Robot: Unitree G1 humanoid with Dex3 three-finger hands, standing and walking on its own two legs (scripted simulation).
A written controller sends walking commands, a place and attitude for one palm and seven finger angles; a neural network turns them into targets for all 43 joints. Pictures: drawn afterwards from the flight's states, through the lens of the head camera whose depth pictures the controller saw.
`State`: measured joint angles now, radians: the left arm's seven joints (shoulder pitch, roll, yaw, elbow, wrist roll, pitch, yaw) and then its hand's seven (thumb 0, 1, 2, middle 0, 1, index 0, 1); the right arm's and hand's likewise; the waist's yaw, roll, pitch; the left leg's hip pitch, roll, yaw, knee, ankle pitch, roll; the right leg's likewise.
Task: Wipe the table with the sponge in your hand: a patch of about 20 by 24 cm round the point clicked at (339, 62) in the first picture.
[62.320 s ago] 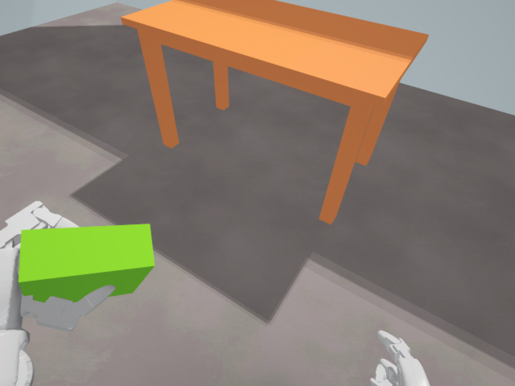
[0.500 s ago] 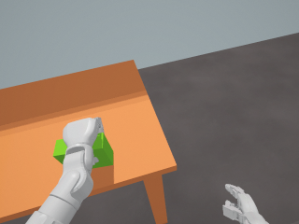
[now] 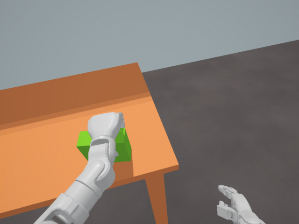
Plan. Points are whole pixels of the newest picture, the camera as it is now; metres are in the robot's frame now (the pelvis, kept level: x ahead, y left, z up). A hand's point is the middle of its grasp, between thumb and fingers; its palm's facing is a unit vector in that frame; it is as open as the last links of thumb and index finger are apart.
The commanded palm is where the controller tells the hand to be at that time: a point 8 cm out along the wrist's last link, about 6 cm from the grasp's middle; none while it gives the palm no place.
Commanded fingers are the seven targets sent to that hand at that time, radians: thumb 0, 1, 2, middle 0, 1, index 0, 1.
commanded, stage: wipe forward along the third lane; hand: left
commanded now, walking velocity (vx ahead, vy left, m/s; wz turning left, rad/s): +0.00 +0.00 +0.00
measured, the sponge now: (108, 150) +0.33 +0.18 +0.02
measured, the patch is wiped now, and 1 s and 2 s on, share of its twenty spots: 0.95 0.95 1.00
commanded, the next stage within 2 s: wipe back along the third lane in 1.60 s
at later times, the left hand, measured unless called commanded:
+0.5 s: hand (114, 131) +0.36 +0.16 +0.07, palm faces -0.04 -0.04 -1.00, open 9.2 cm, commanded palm +0.35 +0.16 +0.11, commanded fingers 0.00 0.10 1.30 -1.20 -1.60 -1.20 -1.60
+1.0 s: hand (116, 116) +0.42 +0.17 +0.08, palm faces -0.07 -0.02 -1.00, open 9.3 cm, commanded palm +0.40 +0.18 +0.11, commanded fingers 0.00 0.10 1.30 -1.20 -1.60 -1.20 -1.60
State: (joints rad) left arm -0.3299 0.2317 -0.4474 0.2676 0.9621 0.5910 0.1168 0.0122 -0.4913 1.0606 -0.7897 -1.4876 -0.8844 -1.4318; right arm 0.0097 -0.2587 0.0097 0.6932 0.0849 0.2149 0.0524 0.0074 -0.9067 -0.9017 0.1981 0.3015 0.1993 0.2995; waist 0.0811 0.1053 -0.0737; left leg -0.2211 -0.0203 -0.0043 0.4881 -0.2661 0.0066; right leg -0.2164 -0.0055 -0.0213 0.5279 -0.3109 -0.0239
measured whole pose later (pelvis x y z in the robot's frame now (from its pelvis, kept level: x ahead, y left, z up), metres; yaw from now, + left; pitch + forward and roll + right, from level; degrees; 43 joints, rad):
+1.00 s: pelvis -0.03 -0.02 -0.01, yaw -1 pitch +7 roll +1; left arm -0.82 0.30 -0.20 1.02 0.96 0.35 0.18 -0.02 -0.59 1.10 -0.89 -1.39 -0.94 -1.42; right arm 0.20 -0.28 -0.01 0.78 0.07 0.16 -0.04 0.00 -0.91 -0.90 0.20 0.30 0.20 0.30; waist -0.04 0.07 -0.11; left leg -0.43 0.02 0.00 0.54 -0.24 0.00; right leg -0.43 0.04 -0.02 0.57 -0.27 -0.05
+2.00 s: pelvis +0.00 +0.01 -0.01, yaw -3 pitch +13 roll -1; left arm -0.94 0.36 -0.16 1.15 0.99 0.34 0.24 -0.02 -0.56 1.10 -0.84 -1.44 -0.89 -1.51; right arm 0.30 -0.26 -0.02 0.80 0.06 0.17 0.00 0.00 -0.91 -0.90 0.20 0.30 0.20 0.30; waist -0.09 0.06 -0.14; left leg -0.51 0.01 0.03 0.58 -0.29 0.02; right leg -0.48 0.03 0.02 0.53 -0.27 -0.01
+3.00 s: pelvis +0.02 +0.01 +0.00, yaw -1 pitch +3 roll +0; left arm -0.45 0.22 -0.42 0.43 0.96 0.63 0.16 0.01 -0.44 1.04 -0.74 -1.52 -0.81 -1.56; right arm 0.04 -0.26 0.02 0.68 0.10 0.28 0.05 0.01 -0.91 -0.90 0.20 0.30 0.20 0.30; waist 0.04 0.08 -0.10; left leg -0.25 -0.02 0.01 0.50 -0.30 0.02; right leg -0.23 0.00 -0.01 0.50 -0.32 -0.01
